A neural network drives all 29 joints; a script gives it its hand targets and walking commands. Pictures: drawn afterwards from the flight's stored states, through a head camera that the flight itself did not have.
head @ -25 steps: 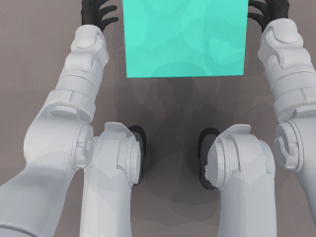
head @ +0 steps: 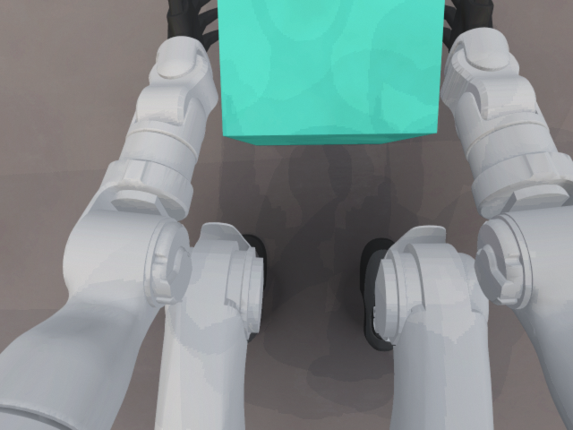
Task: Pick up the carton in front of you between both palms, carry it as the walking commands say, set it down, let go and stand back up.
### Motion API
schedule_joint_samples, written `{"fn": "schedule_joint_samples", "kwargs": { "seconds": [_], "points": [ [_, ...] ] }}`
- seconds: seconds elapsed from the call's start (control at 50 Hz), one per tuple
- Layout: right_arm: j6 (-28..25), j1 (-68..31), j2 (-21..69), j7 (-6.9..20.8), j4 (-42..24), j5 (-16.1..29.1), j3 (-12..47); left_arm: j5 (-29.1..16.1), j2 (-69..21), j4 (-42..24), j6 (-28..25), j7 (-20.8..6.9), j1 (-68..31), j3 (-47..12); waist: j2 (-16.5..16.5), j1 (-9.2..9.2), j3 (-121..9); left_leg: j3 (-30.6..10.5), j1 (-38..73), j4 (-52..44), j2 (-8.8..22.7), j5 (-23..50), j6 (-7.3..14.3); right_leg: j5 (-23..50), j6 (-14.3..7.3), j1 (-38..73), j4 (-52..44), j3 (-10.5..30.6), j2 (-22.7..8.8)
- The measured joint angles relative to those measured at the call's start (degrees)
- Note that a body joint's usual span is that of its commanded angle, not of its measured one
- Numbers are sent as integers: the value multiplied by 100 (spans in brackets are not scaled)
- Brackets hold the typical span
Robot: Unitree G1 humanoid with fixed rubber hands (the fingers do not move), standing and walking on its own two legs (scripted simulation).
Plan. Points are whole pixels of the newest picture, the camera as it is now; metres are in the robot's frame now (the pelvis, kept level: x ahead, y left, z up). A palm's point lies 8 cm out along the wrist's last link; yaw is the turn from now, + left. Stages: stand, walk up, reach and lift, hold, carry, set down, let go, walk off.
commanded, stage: reach and lift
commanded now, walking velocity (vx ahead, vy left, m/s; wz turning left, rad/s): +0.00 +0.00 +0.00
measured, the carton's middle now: (322, 61) +0.52 -0.01 -0.23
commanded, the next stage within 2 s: none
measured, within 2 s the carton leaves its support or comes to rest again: neither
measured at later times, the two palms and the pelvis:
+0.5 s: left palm (72, 2) +0.49 +0.13 +0.05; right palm out of the picture +0.48 -0.17 +0.05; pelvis +0.00 +0.00 +0.11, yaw -1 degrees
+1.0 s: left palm out of the picture +0.45 +0.14 +0.20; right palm out of the picture +0.44 -0.16 +0.20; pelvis +0.04 +0.00 +0.24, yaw -2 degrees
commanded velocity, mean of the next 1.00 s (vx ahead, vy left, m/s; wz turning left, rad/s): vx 0.00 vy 0.00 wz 0.00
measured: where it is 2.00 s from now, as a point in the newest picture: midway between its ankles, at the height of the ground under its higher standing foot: (311, 309)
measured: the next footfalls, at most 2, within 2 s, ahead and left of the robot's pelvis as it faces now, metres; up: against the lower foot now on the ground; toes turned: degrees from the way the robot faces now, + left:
none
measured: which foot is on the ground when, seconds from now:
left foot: down 0.00-1.00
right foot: down 0.00-1.00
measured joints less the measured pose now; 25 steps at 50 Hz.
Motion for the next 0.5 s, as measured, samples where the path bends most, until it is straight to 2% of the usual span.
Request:
{"fn": "schedule_joint_samples", "kwargs": {
  "seconds": [0.1, 0.18, 0.34, 0.42, 0.5],
  "points": [
    [363, 705, 209, -37, -939, -129, -190, 81, -238, -957, 297, 33, 782, 175, 33, 2, -534, -66, 46, -59, -93, -48, -68, -15, 110, 42, -84, 65, 147],
    [716, 1221, 522, 49, -1519, -517, -643, 447, -555, -1527, 590, -52, 1326, 558, 15, -24, -1091, -98, 260, -334, -121, -45, -77, 18, 154, 245, -378, 109, 234],
    [1128, 1548, 1078, 392, -1492, -1616, -1706, 1603, -1071, -1559, 1056, -438, 1614, 1592, -67, 7, -2011, -140, 857, -1314, -149, 132, -26, 245, 144, 819, -1378, 180, 339],
    [1198, 1642, 1259, 486, -1565, -1979, -1998, 1910, -1165, -1630, 1159, -561, 1694, 1790, -76, 6, -2241, -182, 1132, -1773, -197, 244, -23, 348, 129, 1100, -1834, 203, 344],
    [1264, 1816, 1399, 590, -1774, -2130, -2114, 2044, -1237, -1791, 1232, -648, 1835, 1833, -69, -5, -2395, -227, 1394, -2151, -225, 317, -28, 409, 123, 1374, -2216, 215, 345]
  ]
}}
